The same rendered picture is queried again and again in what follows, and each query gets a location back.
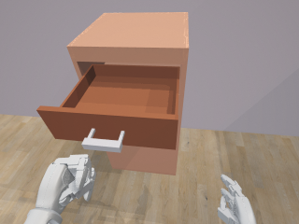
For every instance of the cabinet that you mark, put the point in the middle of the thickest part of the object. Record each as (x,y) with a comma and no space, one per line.
(138,38)

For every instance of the drawer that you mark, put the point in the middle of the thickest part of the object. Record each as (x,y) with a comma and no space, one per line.
(141,100)

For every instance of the handle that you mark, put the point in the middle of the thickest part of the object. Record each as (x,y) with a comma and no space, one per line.
(103,144)

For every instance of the left robot forearm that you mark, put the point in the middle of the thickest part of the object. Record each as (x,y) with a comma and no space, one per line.
(43,216)

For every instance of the right robot hand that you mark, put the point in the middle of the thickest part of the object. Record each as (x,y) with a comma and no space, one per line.
(240,211)

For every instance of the left robot hand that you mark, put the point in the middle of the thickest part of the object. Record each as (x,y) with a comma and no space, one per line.
(75,172)

